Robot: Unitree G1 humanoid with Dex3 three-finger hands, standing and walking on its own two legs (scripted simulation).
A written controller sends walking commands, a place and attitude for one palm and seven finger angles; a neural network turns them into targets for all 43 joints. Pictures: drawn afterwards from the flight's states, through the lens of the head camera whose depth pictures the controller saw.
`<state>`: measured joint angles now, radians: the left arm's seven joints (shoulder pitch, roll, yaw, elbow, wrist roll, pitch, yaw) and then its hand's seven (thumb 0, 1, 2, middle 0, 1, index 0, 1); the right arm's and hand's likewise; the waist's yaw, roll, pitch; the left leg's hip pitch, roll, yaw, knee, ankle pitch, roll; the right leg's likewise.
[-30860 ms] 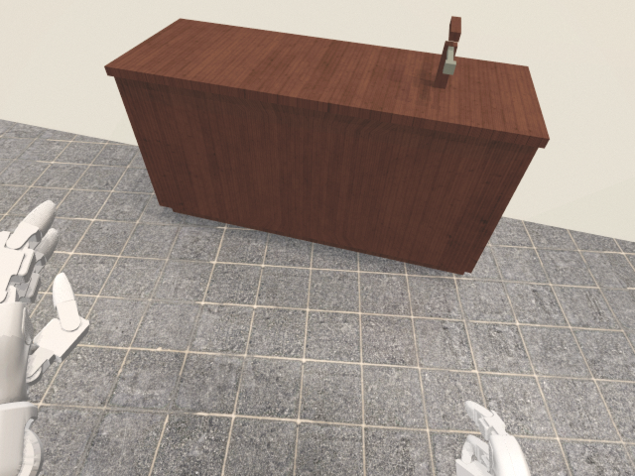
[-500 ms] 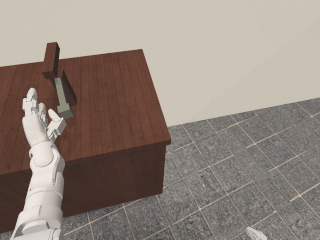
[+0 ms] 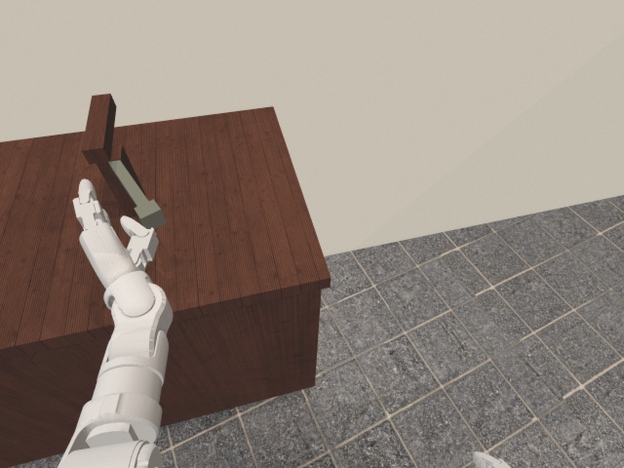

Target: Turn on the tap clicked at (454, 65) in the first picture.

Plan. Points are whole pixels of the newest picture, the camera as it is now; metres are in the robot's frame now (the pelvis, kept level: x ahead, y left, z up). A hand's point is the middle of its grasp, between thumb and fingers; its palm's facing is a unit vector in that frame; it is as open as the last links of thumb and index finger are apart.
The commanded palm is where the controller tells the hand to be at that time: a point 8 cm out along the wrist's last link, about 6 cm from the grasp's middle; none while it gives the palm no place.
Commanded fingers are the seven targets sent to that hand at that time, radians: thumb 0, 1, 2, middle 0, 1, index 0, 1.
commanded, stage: push the lever round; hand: left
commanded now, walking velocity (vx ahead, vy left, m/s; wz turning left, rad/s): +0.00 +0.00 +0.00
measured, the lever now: (150, 215) +0.43 +0.24 +0.08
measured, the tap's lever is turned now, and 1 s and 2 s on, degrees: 24 53 79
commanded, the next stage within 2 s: lift the hand up off the lever in 1.72 s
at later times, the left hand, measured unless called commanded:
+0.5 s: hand (191, 218) +0.42 +0.18 +0.08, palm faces +0.71 -0.70 -0.08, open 7.6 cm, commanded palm +0.37 +0.21 +0.08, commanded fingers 0.00 0.90 0.90 -0.15 -0.15 -0.15 -0.15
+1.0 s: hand (214, 201) +0.46 +0.16 +0.08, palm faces +0.78 -0.62 -0.10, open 7.5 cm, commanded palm +0.40 +0.17 +0.08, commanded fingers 0.00 0.90 0.90 -0.15 -0.15 -0.15 -0.15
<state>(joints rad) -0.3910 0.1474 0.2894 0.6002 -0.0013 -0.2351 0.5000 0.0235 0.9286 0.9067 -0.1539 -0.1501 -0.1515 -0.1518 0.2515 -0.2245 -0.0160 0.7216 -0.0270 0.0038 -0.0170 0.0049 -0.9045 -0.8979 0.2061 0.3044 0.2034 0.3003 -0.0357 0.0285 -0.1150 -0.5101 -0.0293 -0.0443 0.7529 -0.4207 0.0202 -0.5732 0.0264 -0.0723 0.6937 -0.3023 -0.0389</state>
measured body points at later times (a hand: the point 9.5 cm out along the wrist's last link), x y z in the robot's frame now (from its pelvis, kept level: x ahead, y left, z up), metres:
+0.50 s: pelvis -0.01 -0.01 +0.00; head +0.04 -0.01 +0.44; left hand +0.38 +0.22 +0.08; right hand +0.09 -0.25 -0.13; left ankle -0.03 +0.10 -0.71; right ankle +0.02 -0.10 -0.71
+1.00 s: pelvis -0.01 -0.02 -0.01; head +0.06 -0.02 +0.44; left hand +0.41 +0.19 +0.08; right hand +0.07 -0.27 -0.14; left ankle -0.03 +0.10 -0.71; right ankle +0.02 -0.10 -0.71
